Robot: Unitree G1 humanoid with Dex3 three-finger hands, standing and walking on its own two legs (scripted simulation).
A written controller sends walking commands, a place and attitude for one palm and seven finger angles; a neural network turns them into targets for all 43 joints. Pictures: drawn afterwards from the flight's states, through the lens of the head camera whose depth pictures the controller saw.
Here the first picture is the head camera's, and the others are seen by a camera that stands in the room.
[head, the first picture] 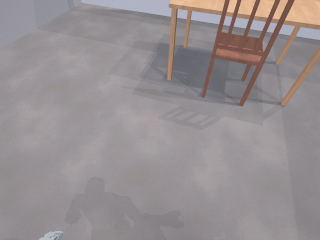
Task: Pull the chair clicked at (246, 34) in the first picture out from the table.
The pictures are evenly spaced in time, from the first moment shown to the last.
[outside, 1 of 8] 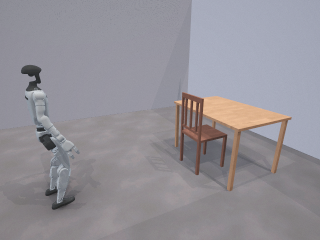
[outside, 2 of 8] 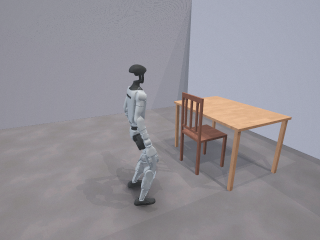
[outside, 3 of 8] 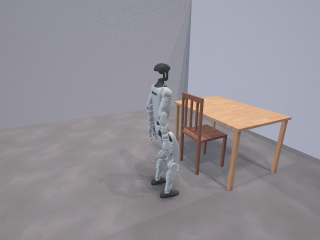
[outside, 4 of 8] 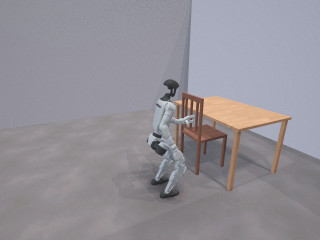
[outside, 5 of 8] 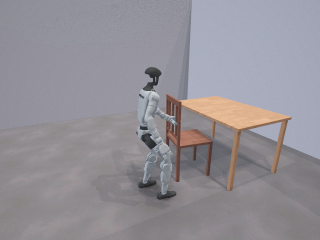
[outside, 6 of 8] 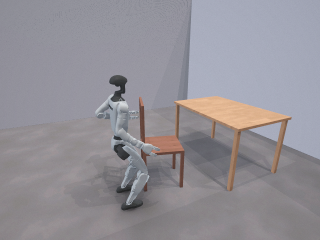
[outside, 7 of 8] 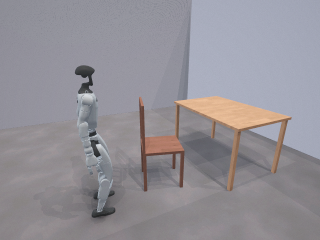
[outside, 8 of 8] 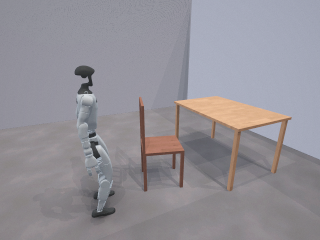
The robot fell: no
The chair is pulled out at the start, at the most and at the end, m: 0.00 0.62 0.62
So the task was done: yes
